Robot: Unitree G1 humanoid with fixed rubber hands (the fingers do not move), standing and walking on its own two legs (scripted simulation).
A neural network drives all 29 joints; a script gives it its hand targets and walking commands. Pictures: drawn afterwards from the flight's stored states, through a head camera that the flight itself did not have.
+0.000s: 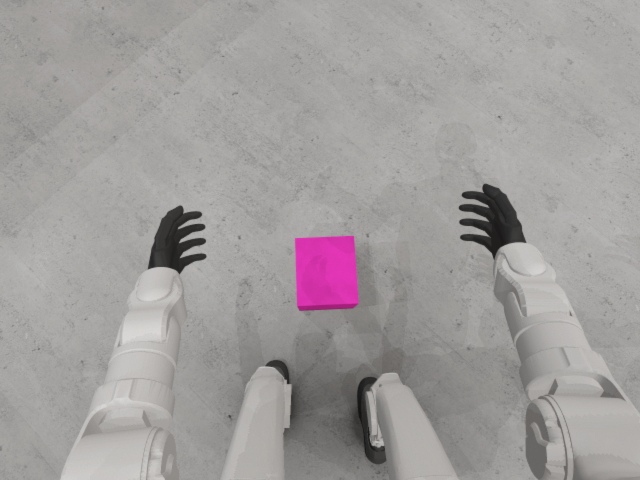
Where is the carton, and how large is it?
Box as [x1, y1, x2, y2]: [295, 236, 358, 310]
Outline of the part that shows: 353,236 295,238 297,306 299,310 350,308 358,303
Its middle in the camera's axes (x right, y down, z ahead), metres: +0.02 +0.08 +1.02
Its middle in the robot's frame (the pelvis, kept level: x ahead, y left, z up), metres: +0.45 +0.00 -0.62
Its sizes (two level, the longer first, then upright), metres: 0.171 0.150 0.144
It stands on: the floor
